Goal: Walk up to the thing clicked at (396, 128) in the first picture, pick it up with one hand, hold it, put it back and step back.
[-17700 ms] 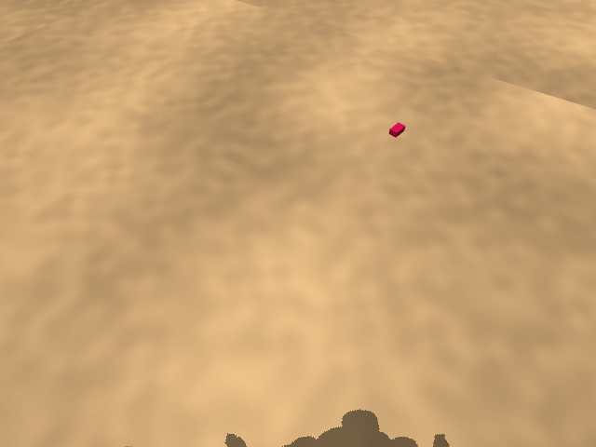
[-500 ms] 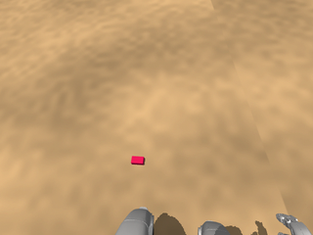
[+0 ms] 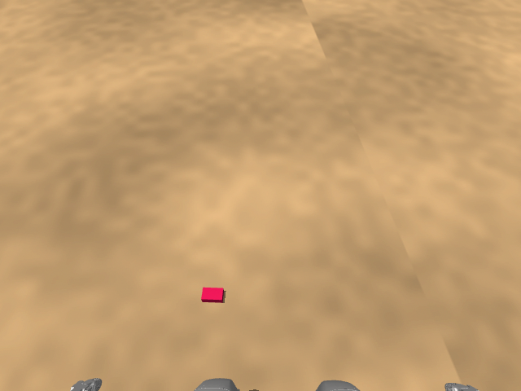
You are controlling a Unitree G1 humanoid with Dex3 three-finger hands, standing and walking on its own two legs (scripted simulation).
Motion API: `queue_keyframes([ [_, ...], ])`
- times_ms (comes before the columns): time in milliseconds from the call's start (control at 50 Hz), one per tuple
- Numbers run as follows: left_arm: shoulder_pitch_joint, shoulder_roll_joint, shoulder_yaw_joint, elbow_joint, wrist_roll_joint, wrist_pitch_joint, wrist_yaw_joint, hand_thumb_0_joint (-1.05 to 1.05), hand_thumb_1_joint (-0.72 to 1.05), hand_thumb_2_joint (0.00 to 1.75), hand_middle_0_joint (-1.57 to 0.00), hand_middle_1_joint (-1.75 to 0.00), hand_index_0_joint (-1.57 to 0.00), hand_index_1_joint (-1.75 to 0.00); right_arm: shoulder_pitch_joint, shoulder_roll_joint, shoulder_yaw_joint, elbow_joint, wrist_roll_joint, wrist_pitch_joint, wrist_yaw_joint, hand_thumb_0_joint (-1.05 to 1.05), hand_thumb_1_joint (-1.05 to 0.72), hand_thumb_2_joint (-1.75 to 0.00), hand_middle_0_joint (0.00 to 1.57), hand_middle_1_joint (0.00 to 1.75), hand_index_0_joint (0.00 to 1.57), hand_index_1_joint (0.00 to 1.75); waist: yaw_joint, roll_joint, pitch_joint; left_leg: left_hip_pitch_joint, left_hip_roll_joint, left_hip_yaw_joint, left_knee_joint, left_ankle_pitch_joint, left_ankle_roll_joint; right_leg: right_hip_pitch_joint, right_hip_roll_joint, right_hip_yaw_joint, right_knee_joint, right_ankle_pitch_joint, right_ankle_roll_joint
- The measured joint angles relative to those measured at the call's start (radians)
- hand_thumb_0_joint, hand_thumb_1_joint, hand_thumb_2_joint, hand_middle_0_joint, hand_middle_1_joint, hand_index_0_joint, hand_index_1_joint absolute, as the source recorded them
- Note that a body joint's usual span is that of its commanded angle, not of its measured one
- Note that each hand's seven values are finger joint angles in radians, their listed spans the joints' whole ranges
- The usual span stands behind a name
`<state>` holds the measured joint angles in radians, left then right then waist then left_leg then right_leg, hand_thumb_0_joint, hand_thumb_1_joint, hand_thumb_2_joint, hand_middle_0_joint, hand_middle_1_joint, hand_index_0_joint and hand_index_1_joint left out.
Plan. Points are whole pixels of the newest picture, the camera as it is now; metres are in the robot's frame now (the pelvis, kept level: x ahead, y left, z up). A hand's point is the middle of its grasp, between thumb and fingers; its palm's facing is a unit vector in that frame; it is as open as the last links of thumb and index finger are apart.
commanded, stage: walk up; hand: left
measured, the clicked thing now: (212, 295) +0.50 +0.21 -0.74
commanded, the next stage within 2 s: stand in 0.98 s
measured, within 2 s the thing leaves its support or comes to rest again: neither
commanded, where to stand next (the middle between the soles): +0.09 +0.03 m, yaw -2 degrees
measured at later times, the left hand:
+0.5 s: hand out of the picture +0.10 +0.25 -0.12, palm faces -0.04 -0.93 -0.37, open 7.4 cm
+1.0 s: hand out of the picture +0.10 +0.24 -0.13, palm faces -0.05 -0.93 -0.36, open 7.4 cm
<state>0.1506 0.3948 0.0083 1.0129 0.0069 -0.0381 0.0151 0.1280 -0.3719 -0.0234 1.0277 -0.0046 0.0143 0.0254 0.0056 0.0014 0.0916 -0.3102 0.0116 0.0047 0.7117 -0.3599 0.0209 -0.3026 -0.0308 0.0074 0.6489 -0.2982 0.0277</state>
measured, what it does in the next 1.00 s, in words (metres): stands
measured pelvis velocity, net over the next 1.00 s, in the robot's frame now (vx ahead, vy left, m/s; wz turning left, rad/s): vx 0.01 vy -0.01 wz -0.02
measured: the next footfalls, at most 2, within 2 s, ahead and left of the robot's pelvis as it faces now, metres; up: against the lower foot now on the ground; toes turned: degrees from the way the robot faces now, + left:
none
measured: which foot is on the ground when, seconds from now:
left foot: down 0.00-1.00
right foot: down 0.00-1.00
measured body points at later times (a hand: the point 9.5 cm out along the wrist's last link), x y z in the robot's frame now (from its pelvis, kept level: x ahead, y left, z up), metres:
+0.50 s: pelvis +0.00 -0.01 +0.02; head +0.01 -0.02 +0.47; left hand +0.11 +0.29 -0.10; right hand +0.11 -0.31 -0.10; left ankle +0.02 +0.11 -0.72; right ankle +0.03 -0.15 -0.72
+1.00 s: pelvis +0.01 -0.01 +0.03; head +0.03 -0.01 +0.48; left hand +0.10 +0.29 -0.10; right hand +0.08 -0.32 -0.11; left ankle +0.02 +0.11 -0.72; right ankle +0.03 -0.15 -0.72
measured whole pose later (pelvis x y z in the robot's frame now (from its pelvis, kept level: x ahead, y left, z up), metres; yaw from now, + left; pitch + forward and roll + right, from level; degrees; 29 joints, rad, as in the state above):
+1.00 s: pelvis +0.01 -0.01 +0.03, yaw -1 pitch -2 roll +0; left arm 0.08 0.35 0.00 1.15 0.01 -0.01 0.00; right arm 0.09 -0.35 -0.03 1.15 -0.01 0.01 0.02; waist -0.01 0.01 0.07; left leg -0.13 0.00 0.02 0.35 -0.19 0.00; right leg -0.15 -0.04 0.02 0.35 -0.16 0.04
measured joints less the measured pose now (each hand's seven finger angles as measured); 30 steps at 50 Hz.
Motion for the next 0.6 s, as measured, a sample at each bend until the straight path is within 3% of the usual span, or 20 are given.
queue_keyframes([
  [160,-0.067,0.008,-0.014,0.058,-0.013,0.01,-0.002,0.0,0.9,0.9,-0.2,-0.3,-0.2,-0.3,-0.029,0.02,0.009,0.055,0.007,-0.002,-0.004,0.01,-0.91,-0.9,0.21,0.3,0.2,0.3,-0.009,-0.013,0.015,0.063,-0.005,0.009,-0.133,0.065,-0.003,0.057,-0.006,0.007,-0.123,0.056,0.018],
  [400,-0.107,-0.027,-0.023,0.12,-0.004,0.014,-0.011,0.0,0.9,0.9,-0.2,-0.3,-0.2,-0.3,-0.099,0.011,0.0,0.088,0.009,-0.006,-0.001,0.01,-0.91,-0.9,0.21,0.3,0.2,0.3,-0.006,0.004,-0.013,0.148,-0.013,0.019,-0.288,0.144,-0.012,0.118,-0.014,0.014,-0.232,0.112,0.015],
  [600,-0.091,-0.043,-0.014,0.139,0.008,0.015,-0.016,0.0,0.9,0.9,-0.2,-0.3,-0.2,-0.3,-0.088,0.005,-0.004,0.106,0.002,-0.004,0.003,0.01,-0.91,-0.9,0.2,0.3,0.2,0.3,-0.002,0.009,-0.031,0.173,-0.009,0.021,-0.346,0.175,-0.019,0.139,-0.009,0.014,-0.283,0.14,0.01],
])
